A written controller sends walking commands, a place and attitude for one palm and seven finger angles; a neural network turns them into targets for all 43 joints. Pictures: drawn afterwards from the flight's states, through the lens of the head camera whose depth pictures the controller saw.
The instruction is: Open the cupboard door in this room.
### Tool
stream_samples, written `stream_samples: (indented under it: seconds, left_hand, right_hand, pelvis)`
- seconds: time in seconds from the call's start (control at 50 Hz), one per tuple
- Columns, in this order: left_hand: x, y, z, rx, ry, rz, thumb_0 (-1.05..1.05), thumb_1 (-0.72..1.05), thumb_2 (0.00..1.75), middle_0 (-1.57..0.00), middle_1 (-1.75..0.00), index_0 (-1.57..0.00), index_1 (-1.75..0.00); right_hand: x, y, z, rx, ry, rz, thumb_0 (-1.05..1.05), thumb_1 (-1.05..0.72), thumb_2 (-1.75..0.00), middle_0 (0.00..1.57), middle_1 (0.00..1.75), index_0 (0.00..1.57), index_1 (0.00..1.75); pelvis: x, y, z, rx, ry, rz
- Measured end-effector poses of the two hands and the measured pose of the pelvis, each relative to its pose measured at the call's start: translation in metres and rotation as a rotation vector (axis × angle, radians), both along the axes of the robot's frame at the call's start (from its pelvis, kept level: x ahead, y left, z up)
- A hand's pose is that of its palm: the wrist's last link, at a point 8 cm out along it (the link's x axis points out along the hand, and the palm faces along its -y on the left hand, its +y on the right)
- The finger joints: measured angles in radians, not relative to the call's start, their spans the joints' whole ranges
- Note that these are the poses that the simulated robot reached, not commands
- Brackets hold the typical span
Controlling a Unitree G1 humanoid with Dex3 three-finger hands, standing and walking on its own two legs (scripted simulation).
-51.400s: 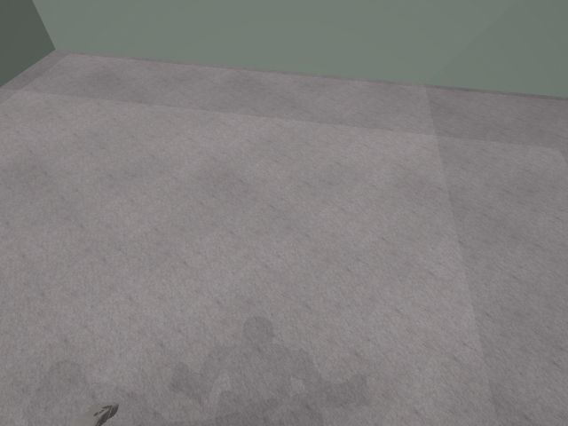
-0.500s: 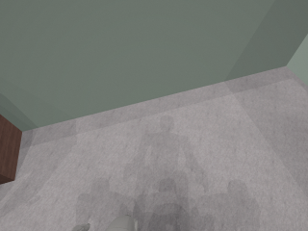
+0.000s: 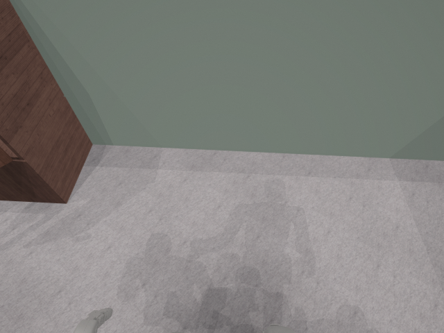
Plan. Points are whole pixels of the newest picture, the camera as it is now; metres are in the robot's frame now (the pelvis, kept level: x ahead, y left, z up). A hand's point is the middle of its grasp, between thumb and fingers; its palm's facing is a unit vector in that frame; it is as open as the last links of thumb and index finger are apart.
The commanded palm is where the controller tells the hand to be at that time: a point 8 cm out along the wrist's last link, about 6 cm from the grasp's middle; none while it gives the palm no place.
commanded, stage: turn to face it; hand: left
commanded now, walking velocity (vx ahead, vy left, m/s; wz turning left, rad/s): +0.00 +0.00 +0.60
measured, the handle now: out of the picture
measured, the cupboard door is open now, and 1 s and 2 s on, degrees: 48 48 48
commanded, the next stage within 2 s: take the last steps up to it in 1.16 s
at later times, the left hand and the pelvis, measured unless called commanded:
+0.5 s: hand out of the picture -0.02 +0.21 -0.19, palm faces +0.36 -0.90 -0.24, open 7.4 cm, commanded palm none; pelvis +0.01 +0.00 -0.02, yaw +20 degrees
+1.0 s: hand out of the picture +0.00 +0.17 -0.14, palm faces +0.57 -0.78 -0.28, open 7.4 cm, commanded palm none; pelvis +0.03 -0.05 +0.00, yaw +37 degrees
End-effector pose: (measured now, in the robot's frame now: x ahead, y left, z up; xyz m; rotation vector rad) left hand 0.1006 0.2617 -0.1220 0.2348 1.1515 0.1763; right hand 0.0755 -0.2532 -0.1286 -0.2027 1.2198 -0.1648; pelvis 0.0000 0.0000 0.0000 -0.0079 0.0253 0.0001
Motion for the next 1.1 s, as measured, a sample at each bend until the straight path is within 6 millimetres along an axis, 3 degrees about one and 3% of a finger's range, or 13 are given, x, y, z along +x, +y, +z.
stream_samples:
  seconds: [0.1, 0.24, 0.36, 0.44, 0.5, 0.56, 0.68, 0.76, 0.86, 0.98, 1.1]
  left_hand:
    - [-0.007, -0.022, 0.003, 0.031, -0.045, 0.037, 0.01, 0.91, 0.9, -0.2, -0.3, -0.2, -0.3]
    - [-0.052, -0.045, 0.008, -0.001, 0.021, 0.148, 0.01, 0.9, 0.9, -0.2, -0.3, -0.2, -0.3]
    - [-0.095, -0.043, -0.007, -0.045, 0.066, 0.267, 0.01, 0.91, 0.9, -0.2, -0.3, -0.21, -0.3]
    - [-0.129, -0.026, -0.029, -0.071, 0.1, 0.356, 0.01, 0.9, 0.9, -0.2, -0.3, -0.21, -0.3]
    - [-0.147, -0.012, -0.037, -0.067, 0.145, 0.404, 0.01, 0.91, 0.9, -0.2, -0.3, -0.2, -0.3]
    - [-0.15, -0.002, -0.03, -0.054, 0.141, 0.435, 0.01, 0.91, 0.9, -0.2, -0.3, -0.2, -0.3]
    - [-0.135, 0.008, -0.008, -0.023, 0.044, 0.47, 0.01, 0.91, 0.9, -0.2, -0.3, -0.2, -0.3]
    - [-0.122, 0.004, 0.001, 0.0, -0.004, 0.485, 0.01, 0.91, 0.9, -0.2, -0.3, -0.2, -0.3]
    - [-0.112, -0.015, 0.005, 0.038, -0.054, 0.513, 0.01, 0.91, 0.9, -0.2, -0.3, -0.2, -0.3]
    - [-0.134, -0.054, 0.012, 0.023, -0.023, 0.592, 0.01, 0.9, 0.9, -0.2, -0.3, -0.2, -0.3]
    - [-0.168, -0.083, 0.004, -0.036, 0.032, 0.692, 0.01, 0.91, 0.9, -0.2, -0.3, -0.2, -0.3]
  right_hand:
    - [0.004, -0.021, -0.021, 0.032, 0.036, 0.018, 0.01, -0.9, -0.9, 0.2, 0.3, 0.21, 0.3]
    - [0.031, -0.028, -0.011, 0.034, 0.065, 0.105, 0.01, -0.91, -0.9, 0.19, 0.3, 0.2, 0.3]
    - [0.073, -0.005, -0.003, 0.014, 0.042, 0.238, 0.01, -0.91, -0.9, 0.19, 0.3, 0.2, 0.3]
    - [0.108, 0.024, -0.003, -0.012, -0.029, 0.339, 0.01, -0.91, -0.9, 0.19, 0.3, 0.2, 0.3]
    - [0.123, 0.043, 0.002, -0.022, -0.082, 0.389, 0.01, -0.91, -0.9, 0.19, 0.3, 0.2, 0.3]
    - [0.125, 0.052, 0.01, -0.029, -0.097, 0.417, 0.01, -0.91, -0.9, 0.19, 0.3, 0.2, 0.3]
    - [0.118, 0.057, 0.01, -0.017, -0.048, 0.462, 0.01, -0.9, -0.9, 0.2, 0.3, 0.2, 0.3]
    - [0.114, 0.05, 0.003, 0.001, -0.002, 0.478, 0.01, -0.9, -0.9, 0.2, 0.3, 0.21, 0.3]
    - [0.119, 0.032, -0.018, 0.028, 0.047, 0.493, 0.01, -0.9, -0.9, 0.2, 0.3, 0.21, 0.3]
    - [0.14, 0.024, -0.018, 0.026, 0.082, 0.55, 0.01, -0.91, -0.9, 0.2, 0.3, 0.2, 0.3]
    - [0.162, 0.042, -0.006, 0.012, 0.074, 0.635, 0.01, -0.91, -0.9, 0.19, 0.3, 0.2, 0.3]
  pelvis:
    - [0.002, -0.023, -0.01, 0.017, 0.005, 0.064]
    - [0.007, -0.031, 0.003, 0.047, -0.011, 0.174]
    - [0.009, -0.025, 0.001, 0.049, -0.011, 0.266]
    - [0.008, -0.01, -0.013, 0.024, -0.01, 0.324]
    - [0.006, -0.004, -0.016, 0.026, -0.013, 0.349]
    - [0.005, -0.002, -0.009, 0.013, -0.011, 0.376]
    - [0.006, -0.004, 0.001, 0.0, -0.008, 0.436]
    - [0.011, -0.014, 0.002, 0.001, -0.004, 0.48]
    - [0.022, -0.034, -0.008, 0.021, 0.007, 0.541]
    - [0.026, -0.045, 0.001, 0.043, -0.014, 0.624]
    - [0.029, -0.045, 0.006, 0.056, -0.008, 0.699]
